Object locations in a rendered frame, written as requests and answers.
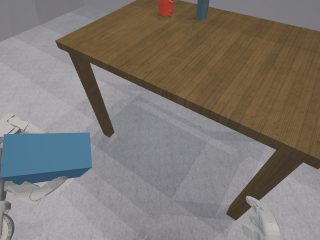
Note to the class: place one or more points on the table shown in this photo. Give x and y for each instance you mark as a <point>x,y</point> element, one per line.
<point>258,77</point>

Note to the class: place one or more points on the right robot hand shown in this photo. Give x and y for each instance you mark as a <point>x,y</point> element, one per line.
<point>265,224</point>

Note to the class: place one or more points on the left robot hand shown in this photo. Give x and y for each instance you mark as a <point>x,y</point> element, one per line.
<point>27,192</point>

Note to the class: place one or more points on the sponge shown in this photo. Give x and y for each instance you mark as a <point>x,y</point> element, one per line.
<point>42,157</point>

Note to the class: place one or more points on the robot left forearm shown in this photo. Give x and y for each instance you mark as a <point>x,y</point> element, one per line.
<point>7,226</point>

